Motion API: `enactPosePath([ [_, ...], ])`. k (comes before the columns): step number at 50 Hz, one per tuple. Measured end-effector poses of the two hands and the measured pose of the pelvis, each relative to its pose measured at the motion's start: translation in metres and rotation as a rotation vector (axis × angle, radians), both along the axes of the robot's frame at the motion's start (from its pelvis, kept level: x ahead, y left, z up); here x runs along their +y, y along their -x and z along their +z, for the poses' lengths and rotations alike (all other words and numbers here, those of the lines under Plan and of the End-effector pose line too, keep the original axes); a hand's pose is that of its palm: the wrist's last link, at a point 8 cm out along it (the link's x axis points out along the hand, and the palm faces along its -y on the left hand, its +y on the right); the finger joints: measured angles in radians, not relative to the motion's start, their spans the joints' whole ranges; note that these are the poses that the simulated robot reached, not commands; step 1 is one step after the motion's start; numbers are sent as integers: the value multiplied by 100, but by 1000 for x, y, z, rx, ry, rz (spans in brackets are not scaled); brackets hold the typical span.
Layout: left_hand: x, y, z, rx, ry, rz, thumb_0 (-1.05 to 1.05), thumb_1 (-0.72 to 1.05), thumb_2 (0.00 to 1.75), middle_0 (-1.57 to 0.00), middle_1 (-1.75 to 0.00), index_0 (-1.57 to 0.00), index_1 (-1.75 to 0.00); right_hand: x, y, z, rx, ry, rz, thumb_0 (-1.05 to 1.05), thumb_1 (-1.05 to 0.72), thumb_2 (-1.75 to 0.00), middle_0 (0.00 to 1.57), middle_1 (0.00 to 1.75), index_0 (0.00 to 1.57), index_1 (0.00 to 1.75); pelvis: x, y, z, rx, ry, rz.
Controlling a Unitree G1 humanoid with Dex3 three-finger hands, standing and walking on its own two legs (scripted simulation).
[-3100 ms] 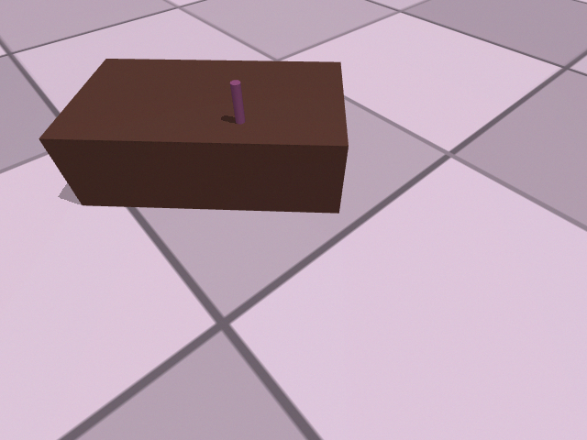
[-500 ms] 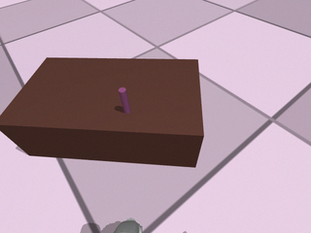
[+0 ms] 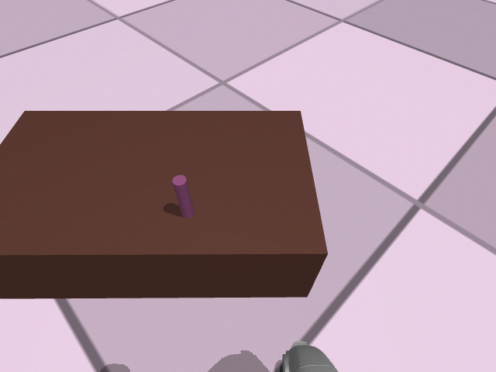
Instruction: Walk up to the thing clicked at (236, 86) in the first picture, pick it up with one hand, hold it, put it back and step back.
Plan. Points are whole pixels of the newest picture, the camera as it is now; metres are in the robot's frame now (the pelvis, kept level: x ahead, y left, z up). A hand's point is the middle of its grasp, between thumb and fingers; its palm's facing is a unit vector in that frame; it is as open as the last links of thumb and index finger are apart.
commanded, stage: walk up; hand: left
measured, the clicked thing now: (184, 197) +0.65 +0.17 -0.29
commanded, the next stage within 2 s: none
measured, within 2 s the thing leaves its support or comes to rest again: neither
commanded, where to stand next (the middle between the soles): +0.17 -0.01 m, yaw -1 degrees
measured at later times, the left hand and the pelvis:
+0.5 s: hand out of the picture +0.17 +0.29 -0.16, palm faces -0.02 -0.92 -0.38, open 7.3 cm; pelvis +0.09 +0.01 -0.02, yaw +0 degrees
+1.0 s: hand out of the picture +0.14 +0.28 -0.15, palm faces -0.02 -0.93 -0.37, open 7.3 cm; pelvis +0.10 +0.01 +0.00, yaw -1 degrees
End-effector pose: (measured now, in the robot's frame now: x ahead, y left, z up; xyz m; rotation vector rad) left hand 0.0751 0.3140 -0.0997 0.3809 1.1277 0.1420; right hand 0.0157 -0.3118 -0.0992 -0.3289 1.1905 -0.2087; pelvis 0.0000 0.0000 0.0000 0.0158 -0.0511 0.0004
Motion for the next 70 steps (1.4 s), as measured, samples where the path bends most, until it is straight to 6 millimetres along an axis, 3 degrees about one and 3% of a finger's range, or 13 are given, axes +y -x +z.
enactPosePath([
  [5, -14, -49, 3, -48, -38, -33, 0, 91, 90, -20, -30, -20, -30, -11, -22, -28, 22, -36, -24, 1, -90, -90, 21, 30, 20, 30, -11, -33, -14, -1, -8, -14],
  [9, -23, -72, 9, -102, -54, -22, 0, 91, 90, -20, -30, -20, -30, -11, -52, -40, 32, -58, -7, 1, -90, -90, 21, 30, 20, 30, -19, -49, -16, -16, 4, -10],
  [15, -22, -76, 20, -90, -57, 6, 0, 91, 90, -21, -30, -21, -30, -11, -99, -29, -5, -57, 32, 1, -90, -90, 21, 30, 20, 30, -15, -70, -4, -13, -1, -14],
  [21, -2, -77, 5, -33, -50, 35, 0, 90, 90, -21, -30, -21, -30, -6, -123, -21, -7, 2, 30, 0, -90, -90, 20, 30, 20, 30, -1, -85, -8, -8, 14, -13],
  [26, 17, -86, -28, -6, -1, 74, 0, 91, 90, -21, -30, -21, -30, 10, -130, -18, 2, 65, 24, 0, -90, -90, 20, 30, 20, 30, 18, -90, -20, -16, 7, -6],
  [32, 19, -85, -44, 61, 54, 83, 0, 91, 90, -20, -30, -20, -30, 31, -144, -3, -27, 71, 43, 1, -90, -90, 21, 30, 20, 30, 27, -91, -14, 7, 28, -13],
  [37, 20, -72, -45, 116, 39, 89, 0, 91, 90, -20, -30, -20, -30, 30, -158, -4, -64, 61, 51, 0, -90, -90, 21, 30, 20, 30, 26, -90, -14, 25, 24, -30],
  [42, 15, -55, -32, 143, 8, 105, 0, 91, 90, -20, -30, -20, -30, 28, -167, -10, -71, 24, 32, 0, -90, -90, 21, 30, 20, 30, 21, -90, -9, 8, 51, -23],
  [47, 12, -53, -21, 143, -10, 120, 0, 91, 90, -20, -30, -20, -30, 28, -171, -16, -64, -18, 35, 0, -90, -90, 21, 30, 20, 30, 15, -94, -5, 4, 32, -16],
  [52, 5, -66, -14, 122, -12, 115, 0, 91, 90, -20, -30, -20, -30, 26, -173, -20, -46, -41, 31, 1, -90, -90, 21, 30, 20, 30, 9, -101, -2, 6, 26, -13],
  [64, -12, -129, -12, 41, 22, 77, 0, 91, 90, -20, -30, -20, -30, 15, -168, -14, 16, -14, -21, 1, -90, -90, 21, 30, 20, 30, 5, -116, 4, 7, 21, -17],
  [70, -17, -149, -13, 21, 38, 57, 0, 91, 90, -20, -30, -20, -30, 12, -167, -8, 14, 3, -44, 1, -90, -90, 21, 30, 20, 30, 5, -119, 5, 5, 21, -22],
])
